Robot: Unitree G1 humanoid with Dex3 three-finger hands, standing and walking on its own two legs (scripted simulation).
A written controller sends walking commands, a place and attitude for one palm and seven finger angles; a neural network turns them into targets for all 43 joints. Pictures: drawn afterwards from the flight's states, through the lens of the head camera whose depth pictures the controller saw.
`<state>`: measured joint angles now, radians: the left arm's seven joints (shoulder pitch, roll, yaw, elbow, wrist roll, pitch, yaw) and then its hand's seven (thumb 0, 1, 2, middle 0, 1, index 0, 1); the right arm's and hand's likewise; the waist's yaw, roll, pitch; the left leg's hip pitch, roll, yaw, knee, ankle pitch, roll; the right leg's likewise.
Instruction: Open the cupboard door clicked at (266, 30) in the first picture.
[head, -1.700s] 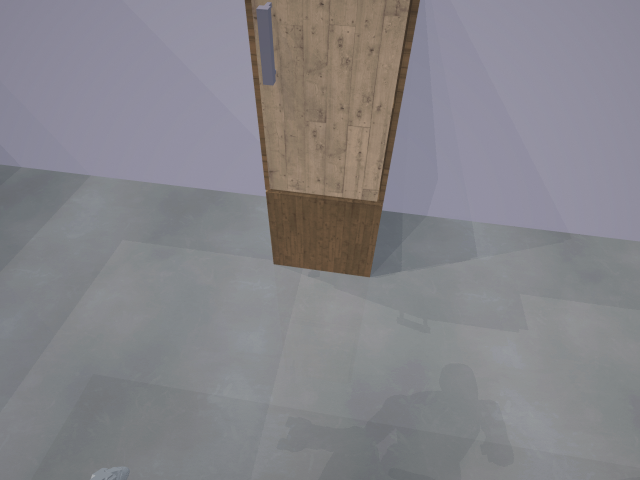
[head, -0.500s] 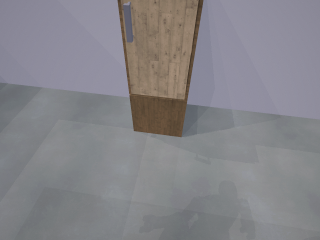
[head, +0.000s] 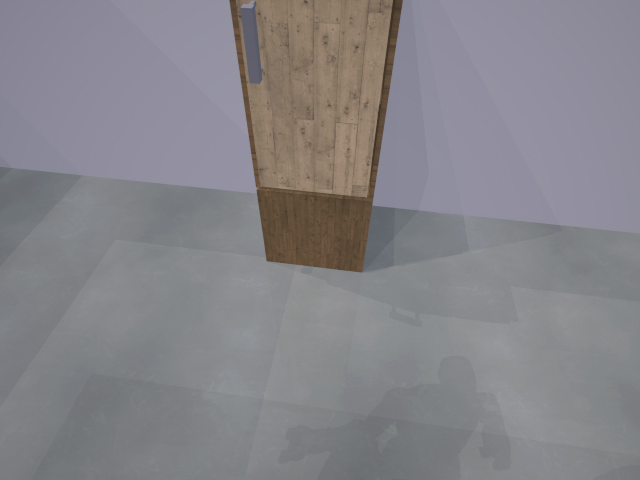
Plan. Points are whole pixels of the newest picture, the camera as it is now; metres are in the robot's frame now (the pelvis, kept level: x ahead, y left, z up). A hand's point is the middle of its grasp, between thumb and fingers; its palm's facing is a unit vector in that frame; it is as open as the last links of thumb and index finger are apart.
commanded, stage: take the last steps up to it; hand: left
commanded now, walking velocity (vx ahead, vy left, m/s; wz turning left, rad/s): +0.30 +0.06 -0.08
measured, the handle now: (254, 42) +1.01 +0.22 +0.12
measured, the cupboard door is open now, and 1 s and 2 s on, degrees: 0 0 0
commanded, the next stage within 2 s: come to a stop and stand still in 1.20 s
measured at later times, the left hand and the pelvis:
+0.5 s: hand out of the picture +0.10 +0.22 -0.19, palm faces -0.04 -0.99 -0.14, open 7.4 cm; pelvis +0.10 +0.04 -0.01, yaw -3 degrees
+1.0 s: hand (217, 374) +0.32 +0.20 -0.18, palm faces +0.02 -0.98 -0.20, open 7.2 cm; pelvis +0.29 +0.02 -0.01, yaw -3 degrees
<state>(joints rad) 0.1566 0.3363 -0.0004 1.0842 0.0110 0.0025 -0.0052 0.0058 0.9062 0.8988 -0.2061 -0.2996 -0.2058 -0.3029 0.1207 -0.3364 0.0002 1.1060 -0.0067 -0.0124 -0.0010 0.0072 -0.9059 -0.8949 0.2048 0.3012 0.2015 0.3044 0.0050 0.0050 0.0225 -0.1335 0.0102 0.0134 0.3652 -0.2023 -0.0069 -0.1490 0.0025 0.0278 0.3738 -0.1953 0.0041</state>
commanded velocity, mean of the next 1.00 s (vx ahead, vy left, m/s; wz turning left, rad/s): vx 0.29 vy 0.06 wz -0.02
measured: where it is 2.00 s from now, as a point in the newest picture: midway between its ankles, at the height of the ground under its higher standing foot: (304, 427)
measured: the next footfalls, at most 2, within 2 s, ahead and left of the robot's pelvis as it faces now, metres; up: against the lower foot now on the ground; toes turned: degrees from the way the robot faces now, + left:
right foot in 0.74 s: +0.34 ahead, -0.08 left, +0.00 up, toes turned -11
left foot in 1.16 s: +0.45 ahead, +0.17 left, +0.00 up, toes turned +6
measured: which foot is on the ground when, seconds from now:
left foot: down 0.00-0.74, up 0.76-1.00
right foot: down 0.00-0.30, up 0.32-0.72, down 0.74-1.00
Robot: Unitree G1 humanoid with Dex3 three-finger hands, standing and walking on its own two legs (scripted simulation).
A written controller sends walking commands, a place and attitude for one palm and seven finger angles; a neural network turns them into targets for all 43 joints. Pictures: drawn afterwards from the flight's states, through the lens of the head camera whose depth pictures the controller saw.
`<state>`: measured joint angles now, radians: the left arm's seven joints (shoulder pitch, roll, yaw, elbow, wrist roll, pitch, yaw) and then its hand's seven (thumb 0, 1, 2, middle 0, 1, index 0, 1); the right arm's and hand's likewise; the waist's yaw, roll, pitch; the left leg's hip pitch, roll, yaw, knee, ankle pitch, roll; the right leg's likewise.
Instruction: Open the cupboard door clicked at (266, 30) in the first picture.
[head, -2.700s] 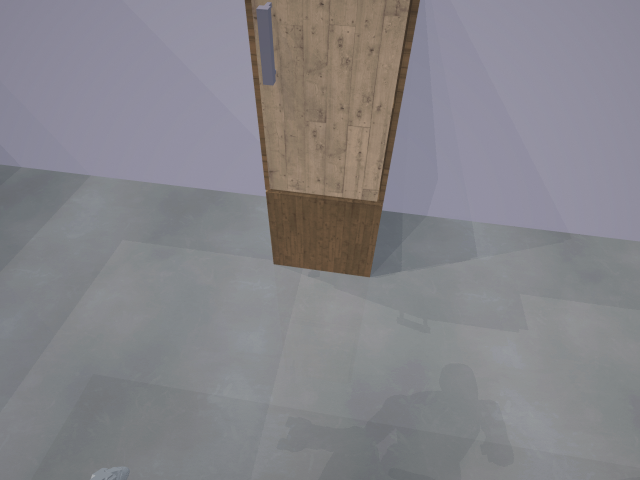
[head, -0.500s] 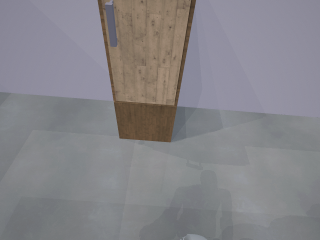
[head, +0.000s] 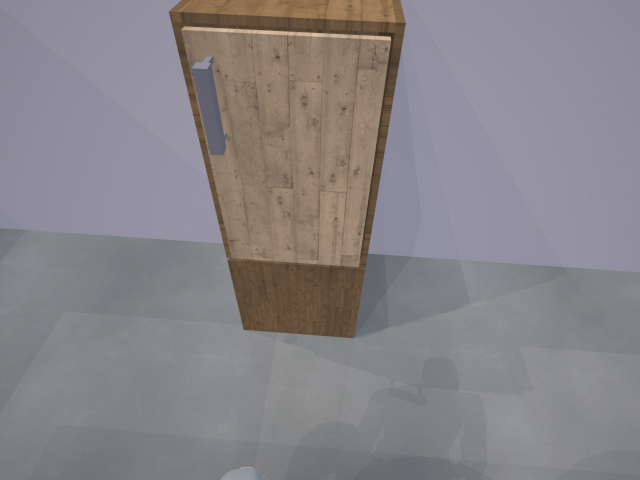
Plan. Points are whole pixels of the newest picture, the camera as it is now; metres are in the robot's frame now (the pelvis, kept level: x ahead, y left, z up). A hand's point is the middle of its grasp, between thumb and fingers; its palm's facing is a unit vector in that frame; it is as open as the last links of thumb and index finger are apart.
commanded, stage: take the last steps up to it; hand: left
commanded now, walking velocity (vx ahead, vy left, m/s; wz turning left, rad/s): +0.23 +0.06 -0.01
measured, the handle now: (213, 106) +0.71 +0.23 +0.12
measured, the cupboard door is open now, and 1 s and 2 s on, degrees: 0 0 0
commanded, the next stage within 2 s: come to a stop and stand still in 0.20 s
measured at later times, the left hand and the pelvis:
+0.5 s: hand out of the picture +0.17 +0.23 -0.18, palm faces +0.03 -0.98 -0.20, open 7.3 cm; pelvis +0.14 +0.04 +0.00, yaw -1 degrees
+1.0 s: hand out of the picture +0.17 +0.24 -0.18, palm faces +0.08 -0.98 -0.19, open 7.3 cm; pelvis +0.11 +0.05 -0.01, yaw +0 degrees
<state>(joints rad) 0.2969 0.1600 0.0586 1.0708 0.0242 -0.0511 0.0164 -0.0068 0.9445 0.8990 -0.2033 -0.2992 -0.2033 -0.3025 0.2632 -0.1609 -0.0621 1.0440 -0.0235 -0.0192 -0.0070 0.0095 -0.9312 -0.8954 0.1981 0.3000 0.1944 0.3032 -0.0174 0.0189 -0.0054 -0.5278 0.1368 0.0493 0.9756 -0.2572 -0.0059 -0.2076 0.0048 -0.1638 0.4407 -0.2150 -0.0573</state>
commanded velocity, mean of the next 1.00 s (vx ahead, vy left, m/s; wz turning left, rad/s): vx -0.02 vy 0.01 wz -0.01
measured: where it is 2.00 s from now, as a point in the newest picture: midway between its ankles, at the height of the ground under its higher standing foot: outside the picture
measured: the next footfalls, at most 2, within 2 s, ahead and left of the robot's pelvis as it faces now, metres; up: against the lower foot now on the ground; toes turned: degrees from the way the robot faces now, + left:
left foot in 0.16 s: +0.16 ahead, +0.16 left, +0.00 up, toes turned +8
right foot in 0.56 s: +0.23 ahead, -0.07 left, +0.00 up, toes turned -7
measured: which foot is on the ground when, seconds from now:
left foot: up 0.00-0.14, down 0.16-0.58, up 0.60-0.96, down 0.98-1.00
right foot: down 0.00-0.16, up 0.18-0.54, down 0.56-0.98, up 1.00-1.00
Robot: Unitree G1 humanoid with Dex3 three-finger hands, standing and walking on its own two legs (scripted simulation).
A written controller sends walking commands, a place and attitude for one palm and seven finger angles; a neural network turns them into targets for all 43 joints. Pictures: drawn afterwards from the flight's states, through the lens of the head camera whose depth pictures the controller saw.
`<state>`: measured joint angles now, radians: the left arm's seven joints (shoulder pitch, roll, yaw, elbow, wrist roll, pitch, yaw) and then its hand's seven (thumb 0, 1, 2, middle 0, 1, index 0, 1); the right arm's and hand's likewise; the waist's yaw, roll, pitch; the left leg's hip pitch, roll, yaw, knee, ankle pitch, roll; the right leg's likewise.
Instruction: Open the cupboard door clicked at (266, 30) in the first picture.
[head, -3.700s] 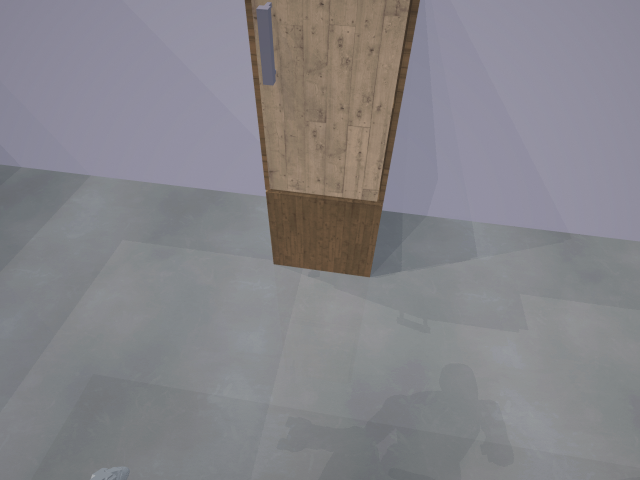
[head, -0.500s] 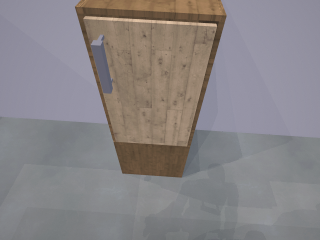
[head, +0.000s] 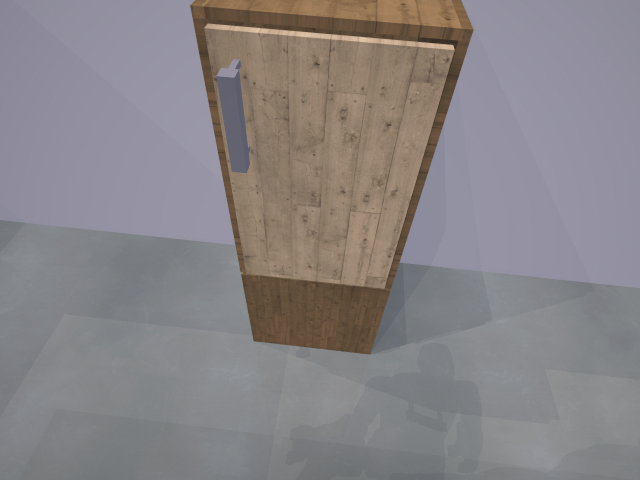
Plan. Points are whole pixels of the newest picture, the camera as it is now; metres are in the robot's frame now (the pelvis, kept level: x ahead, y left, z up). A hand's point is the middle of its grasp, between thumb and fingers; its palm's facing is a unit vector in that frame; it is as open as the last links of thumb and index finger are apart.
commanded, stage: come to a stop and stand still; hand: left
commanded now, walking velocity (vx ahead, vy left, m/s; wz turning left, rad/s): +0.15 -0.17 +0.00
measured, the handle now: (238, 117) +0.61 +0.19 +0.13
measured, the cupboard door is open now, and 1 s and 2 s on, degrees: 0 0 0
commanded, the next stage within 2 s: look again from close up in 0.20 s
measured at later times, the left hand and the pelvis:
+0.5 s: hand out of the picture +0.00 +0.14 -0.17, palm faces +0.02 -0.98 -0.18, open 7.3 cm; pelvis +0.01 -0.02 +0.00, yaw +0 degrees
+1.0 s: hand out of the picture -0.02 +0.13 -0.17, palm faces +0.04 -0.98 -0.17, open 7.3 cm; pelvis +0.00 -0.03 +0.01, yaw +0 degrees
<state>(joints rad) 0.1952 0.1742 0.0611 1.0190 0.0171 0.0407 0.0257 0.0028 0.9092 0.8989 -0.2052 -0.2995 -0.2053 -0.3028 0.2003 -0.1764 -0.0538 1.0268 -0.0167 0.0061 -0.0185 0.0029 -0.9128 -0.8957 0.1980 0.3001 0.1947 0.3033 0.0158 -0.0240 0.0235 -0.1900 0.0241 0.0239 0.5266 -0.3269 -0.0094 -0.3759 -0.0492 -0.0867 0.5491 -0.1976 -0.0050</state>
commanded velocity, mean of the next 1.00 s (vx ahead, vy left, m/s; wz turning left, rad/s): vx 0.03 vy -0.01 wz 0.00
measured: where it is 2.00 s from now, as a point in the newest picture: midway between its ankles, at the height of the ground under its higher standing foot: outside the picture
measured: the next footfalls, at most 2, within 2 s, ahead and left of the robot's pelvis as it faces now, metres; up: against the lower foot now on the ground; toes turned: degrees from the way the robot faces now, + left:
right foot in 0.30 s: +0.02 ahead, -0.12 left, +0.00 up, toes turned -4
right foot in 1.78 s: +0.06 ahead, -0.14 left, +0.00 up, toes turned -2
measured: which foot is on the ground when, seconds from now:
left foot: down 0.00-1.00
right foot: up 0.00-0.28, down 0.30-1.00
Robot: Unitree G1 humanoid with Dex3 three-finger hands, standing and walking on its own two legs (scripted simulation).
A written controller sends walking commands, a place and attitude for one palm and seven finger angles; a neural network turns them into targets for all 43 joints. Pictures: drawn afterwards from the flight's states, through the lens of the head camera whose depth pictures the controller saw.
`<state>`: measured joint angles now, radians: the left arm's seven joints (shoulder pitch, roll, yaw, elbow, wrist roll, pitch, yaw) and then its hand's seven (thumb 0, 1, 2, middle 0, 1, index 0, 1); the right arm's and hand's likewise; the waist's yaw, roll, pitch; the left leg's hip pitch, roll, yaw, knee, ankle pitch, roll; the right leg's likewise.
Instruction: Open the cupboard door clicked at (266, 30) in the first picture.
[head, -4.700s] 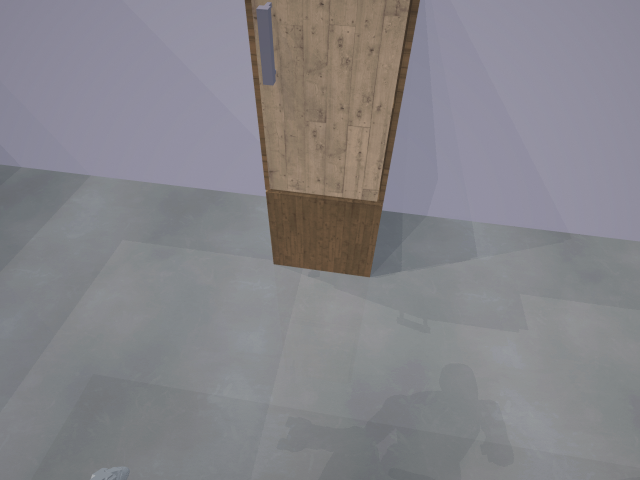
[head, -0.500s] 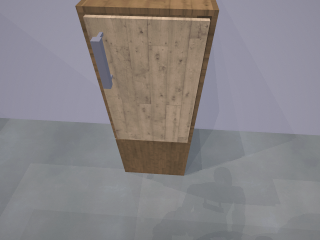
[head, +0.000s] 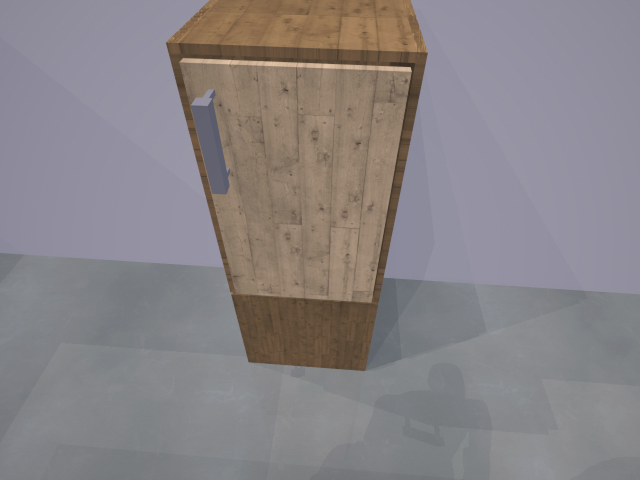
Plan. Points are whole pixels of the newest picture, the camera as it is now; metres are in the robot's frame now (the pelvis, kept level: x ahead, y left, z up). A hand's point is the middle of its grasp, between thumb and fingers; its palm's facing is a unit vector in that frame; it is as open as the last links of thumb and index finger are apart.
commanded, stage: shuffle to correct the standing spot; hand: left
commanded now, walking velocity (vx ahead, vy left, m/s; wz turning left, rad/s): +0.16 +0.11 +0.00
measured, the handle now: (215, 142) +0.61 +0.22 +0.12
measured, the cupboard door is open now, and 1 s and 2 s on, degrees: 0 0 0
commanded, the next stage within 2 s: come to a stop and stand still in 0.14 s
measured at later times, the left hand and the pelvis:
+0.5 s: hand out of the picture +0.04 +0.22 -0.18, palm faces +0.04 -0.99 -0.14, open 7.3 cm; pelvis +0.04 +0.06 +0.00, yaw -1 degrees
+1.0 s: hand out of the picture +0.12 +0.18 -0.16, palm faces +0.00 -0.98 -0.22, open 7.3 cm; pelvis +0.02 +0.00 -0.01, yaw +0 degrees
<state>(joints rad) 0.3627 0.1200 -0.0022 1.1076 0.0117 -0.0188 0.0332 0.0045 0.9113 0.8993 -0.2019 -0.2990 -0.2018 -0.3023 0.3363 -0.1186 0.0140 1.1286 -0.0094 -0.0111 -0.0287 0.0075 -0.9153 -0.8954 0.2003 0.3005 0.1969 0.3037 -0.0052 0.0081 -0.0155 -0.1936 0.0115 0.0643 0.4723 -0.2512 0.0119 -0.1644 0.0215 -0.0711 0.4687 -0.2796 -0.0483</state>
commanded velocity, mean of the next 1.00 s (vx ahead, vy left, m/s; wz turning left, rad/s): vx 0.00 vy -0.03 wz -0.02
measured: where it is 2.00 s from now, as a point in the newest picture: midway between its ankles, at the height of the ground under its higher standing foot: outside the picture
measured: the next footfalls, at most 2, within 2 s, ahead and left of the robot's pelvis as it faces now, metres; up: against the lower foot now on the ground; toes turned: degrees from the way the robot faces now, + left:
right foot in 0.78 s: +0.06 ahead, -0.11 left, +0.00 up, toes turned -2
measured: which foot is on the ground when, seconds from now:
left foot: down 0.00-1.00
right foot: down 0.00-0.28, up 0.30-0.76, down 0.78-1.00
